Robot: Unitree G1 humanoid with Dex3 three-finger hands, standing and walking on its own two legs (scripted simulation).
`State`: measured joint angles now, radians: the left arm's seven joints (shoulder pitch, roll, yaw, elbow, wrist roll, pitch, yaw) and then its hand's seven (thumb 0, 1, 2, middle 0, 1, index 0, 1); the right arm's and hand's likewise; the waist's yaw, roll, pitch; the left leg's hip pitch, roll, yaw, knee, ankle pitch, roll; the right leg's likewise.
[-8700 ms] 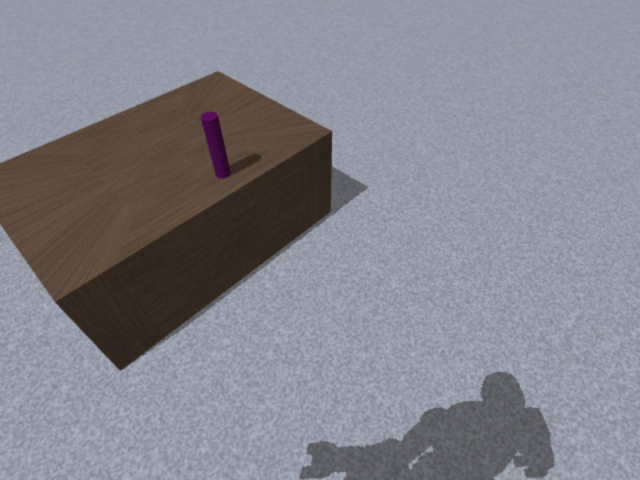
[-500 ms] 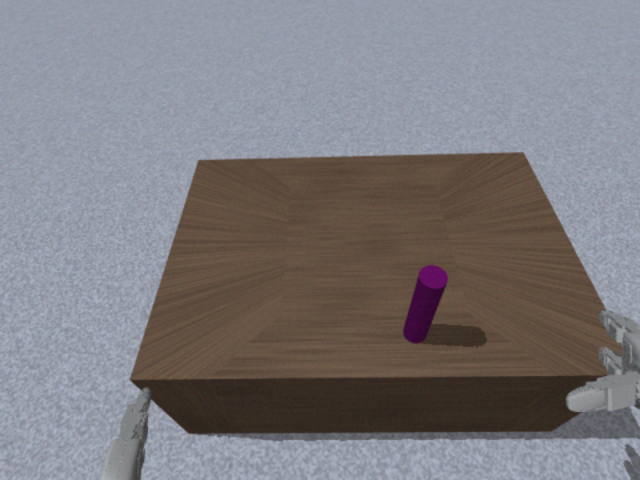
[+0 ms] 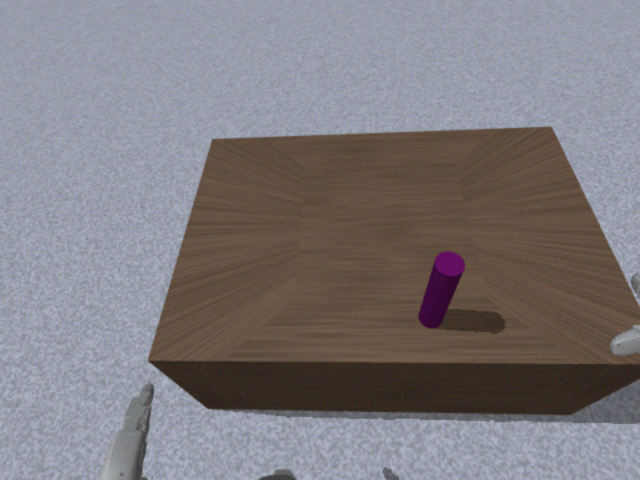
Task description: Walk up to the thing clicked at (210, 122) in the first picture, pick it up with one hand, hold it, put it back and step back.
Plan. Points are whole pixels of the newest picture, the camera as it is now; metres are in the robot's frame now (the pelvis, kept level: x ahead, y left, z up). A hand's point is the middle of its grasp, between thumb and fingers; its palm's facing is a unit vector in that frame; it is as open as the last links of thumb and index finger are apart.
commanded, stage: go down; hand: right
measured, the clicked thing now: (438, 293) +0.48 -0.16 -0.21
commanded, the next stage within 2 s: approach in 0.88 s
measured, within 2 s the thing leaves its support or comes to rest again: neither
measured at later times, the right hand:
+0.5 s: hand (639, 275) +0.37 -0.35 +0.03, palm faces +0.14 +0.99 -0.10, open 17.3 cm
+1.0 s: hand out of the picture +0.40 -0.36 +0.04, palm faces +0.13 +0.99 -0.08, open 17.4 cm
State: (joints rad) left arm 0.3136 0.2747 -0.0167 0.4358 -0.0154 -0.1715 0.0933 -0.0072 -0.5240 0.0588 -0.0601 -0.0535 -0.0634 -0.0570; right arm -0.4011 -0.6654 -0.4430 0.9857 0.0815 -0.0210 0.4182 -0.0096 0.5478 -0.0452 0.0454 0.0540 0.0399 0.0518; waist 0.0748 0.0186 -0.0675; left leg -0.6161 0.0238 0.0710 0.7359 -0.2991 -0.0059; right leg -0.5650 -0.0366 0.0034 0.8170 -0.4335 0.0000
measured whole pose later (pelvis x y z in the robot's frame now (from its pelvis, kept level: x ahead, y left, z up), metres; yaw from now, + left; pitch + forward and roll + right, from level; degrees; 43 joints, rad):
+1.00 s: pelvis +0.00 +0.00 -0.01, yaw +0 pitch +15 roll +3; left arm 0.32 0.27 -0.05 0.35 -0.01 -0.15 0.07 -0.01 -0.53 0.07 -0.06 -0.05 -0.06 -0.06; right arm -0.61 -0.82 -0.54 1.19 0.09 -0.16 0.52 -0.01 0.51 -0.05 0.06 0.05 0.05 0.05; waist 0.13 0.03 -0.10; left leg -0.74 0.02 0.08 0.80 -0.32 -0.01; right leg -0.71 -0.05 0.02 0.91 -0.47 0.00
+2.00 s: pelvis -0.06 -0.01 -0.18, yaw +3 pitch +32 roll +6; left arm 0.47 0.33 0.17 -0.30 0.09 -0.20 -0.07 -0.01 -0.54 0.06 -0.07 -0.05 -0.07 -0.06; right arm -0.65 -0.58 -0.63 1.08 0.01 -0.63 0.25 -0.01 0.58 -0.03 0.06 0.05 0.05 0.04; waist 0.38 0.05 -0.16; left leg -1.61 0.03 0.10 1.54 -0.49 0.00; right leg -1.57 -0.05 0.07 1.69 -0.68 0.00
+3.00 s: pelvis -0.07 -0.01 -0.20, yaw +3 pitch +33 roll +5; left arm 0.52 0.36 0.19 -0.53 0.07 -0.17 -0.09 -0.01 -0.56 0.08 -0.06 -0.04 -0.05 -0.06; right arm -0.77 -0.55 -0.56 1.11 -0.07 -0.58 0.07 -0.01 0.30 -0.24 0.73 0.46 0.71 0.46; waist 0.41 0.04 -0.15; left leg -1.69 0.03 0.07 1.61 -0.49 0.00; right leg -1.63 -0.04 0.04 1.75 -0.68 -0.01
